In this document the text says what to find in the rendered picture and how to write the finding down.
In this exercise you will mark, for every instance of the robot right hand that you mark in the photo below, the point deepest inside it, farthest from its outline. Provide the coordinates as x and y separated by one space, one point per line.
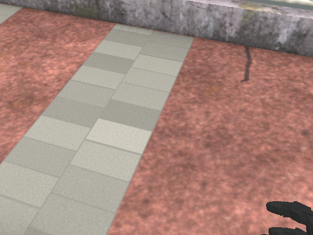
294 210

